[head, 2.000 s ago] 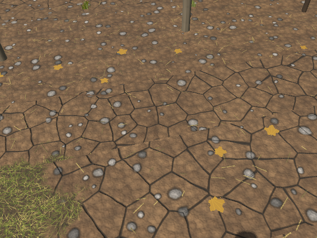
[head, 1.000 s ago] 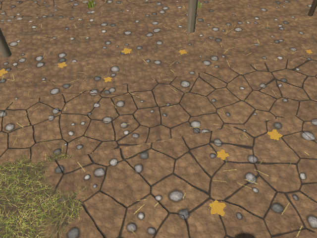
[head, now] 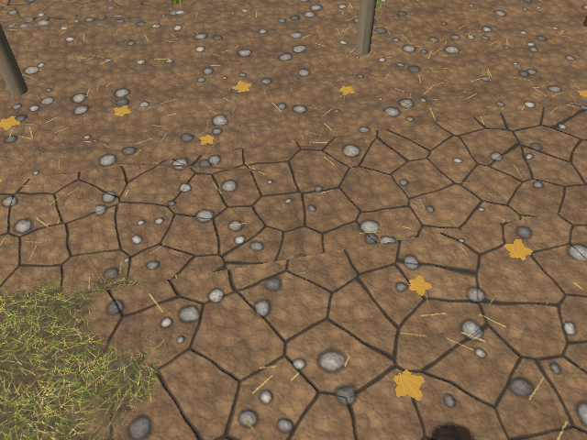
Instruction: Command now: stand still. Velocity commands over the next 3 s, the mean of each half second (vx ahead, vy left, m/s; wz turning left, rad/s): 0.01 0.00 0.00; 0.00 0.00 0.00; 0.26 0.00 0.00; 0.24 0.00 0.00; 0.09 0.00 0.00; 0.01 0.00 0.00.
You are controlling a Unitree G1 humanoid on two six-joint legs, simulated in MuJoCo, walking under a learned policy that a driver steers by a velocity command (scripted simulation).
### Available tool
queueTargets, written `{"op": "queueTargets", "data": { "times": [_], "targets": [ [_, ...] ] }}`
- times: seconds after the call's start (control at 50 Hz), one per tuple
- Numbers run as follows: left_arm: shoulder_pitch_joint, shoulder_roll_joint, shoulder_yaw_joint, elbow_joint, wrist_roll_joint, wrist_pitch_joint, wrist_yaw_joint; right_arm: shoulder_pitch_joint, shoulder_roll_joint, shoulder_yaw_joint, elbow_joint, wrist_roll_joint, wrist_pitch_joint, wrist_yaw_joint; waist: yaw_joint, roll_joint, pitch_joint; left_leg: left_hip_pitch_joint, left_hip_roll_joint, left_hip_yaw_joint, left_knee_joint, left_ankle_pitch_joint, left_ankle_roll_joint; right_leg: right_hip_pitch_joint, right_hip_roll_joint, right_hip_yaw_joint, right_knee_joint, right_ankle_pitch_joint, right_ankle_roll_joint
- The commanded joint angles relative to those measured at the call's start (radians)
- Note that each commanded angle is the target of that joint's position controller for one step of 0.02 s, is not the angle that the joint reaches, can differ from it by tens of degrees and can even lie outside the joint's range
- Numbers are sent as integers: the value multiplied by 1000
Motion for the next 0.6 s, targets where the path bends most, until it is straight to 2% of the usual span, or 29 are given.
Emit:
{"op": "queueTargets", "data": {
  "times": [0.02,0.24,0.6],
  "targets": [
    [142,72,10,7,1,0,2,67,-94,-16,-14,0,2,-4,0,8,24,135,-8,22,-44,301,37,-152,-2,-7,-95,304,4],
    [141,68,12,11,2,-2,4,49,-91,-20,-18,-2,11,-6,-4,1,54,125,-9,22,-66,221,28,-177,-6,-2,-121,212,4],
    [146,64,17,12,3,-5,3,76,-82,-17,-8,-4,5,-9,-3,0,68,115,-7,22,-77,179,21,-199,-9,4,-144,148,-5]
  ]
}}
Next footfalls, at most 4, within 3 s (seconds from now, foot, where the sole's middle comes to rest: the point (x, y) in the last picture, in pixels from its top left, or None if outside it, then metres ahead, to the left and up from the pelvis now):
1.70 right None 0.30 -0.09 -0.77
2.04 left None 0.29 0.13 -0.77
2.32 right None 0.32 -0.11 -0.77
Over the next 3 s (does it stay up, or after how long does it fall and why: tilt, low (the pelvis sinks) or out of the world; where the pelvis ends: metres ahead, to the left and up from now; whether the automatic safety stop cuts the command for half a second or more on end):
stays up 0.28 -0.01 0.02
